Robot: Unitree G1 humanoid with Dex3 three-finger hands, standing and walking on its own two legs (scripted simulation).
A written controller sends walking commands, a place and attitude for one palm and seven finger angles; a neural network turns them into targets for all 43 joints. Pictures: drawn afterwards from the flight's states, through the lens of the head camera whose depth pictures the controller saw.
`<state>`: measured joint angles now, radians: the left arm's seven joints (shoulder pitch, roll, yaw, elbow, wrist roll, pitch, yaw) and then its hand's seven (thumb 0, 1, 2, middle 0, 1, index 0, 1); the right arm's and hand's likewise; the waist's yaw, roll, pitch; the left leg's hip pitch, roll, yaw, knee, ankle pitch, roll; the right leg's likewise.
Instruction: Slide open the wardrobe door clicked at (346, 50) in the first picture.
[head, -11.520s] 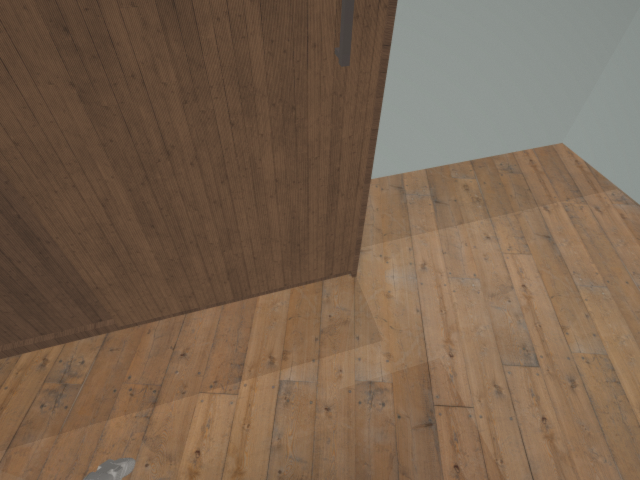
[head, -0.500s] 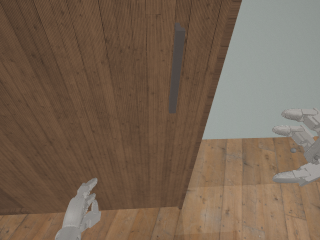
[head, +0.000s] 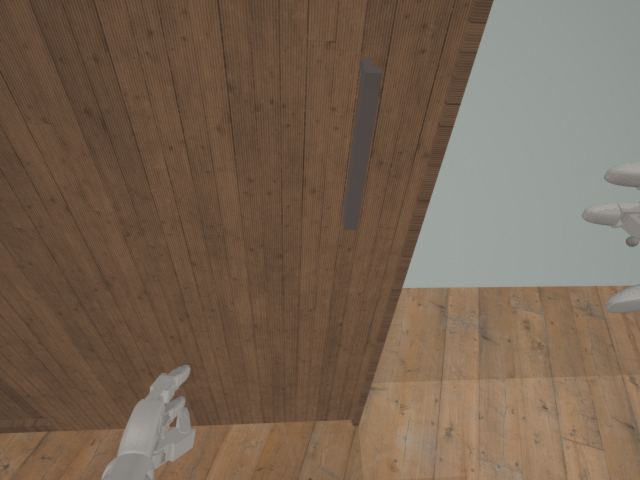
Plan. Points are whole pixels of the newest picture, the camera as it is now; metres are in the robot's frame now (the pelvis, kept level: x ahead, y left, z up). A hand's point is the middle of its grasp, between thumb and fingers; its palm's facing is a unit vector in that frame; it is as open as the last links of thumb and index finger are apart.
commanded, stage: raise the hand with hooked fingers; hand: right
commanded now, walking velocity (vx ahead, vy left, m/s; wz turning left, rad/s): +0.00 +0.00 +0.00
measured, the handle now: (357, 151) +0.46 -0.03 +0.22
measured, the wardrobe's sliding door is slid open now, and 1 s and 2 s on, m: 0.00 0.00 0.00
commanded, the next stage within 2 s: move the hooked fingers beside the handle in 0.34 s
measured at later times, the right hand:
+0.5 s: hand (598, 236) +0.29 -0.26 +0.24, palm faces +0.05 +0.99 -0.14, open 14.0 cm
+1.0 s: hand (540, 221) +0.32 -0.21 +0.23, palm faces +0.02 +0.99 -0.10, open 14.0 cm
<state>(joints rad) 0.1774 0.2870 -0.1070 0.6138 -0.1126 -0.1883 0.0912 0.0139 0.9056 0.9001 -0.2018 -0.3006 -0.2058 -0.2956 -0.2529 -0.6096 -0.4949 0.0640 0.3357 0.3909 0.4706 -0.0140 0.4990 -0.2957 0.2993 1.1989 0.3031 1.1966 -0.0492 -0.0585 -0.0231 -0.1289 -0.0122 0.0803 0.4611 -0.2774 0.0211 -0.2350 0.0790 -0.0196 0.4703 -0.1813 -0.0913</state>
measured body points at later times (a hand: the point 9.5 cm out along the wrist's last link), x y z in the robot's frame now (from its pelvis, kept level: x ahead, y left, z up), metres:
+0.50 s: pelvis +0.01 +0.02 +0.00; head -0.02 +0.05 +0.45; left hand +0.22 +0.24 -0.06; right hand +0.28 -0.31 +0.25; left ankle -0.01 +0.11 -0.74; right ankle +0.05 -0.05 -0.74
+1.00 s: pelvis +0.02 +0.03 +0.00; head -0.01 +0.05 +0.44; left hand +0.23 +0.26 -0.06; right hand +0.31 -0.26 +0.24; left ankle -0.01 +0.11 -0.74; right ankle +0.05 -0.05 -0.74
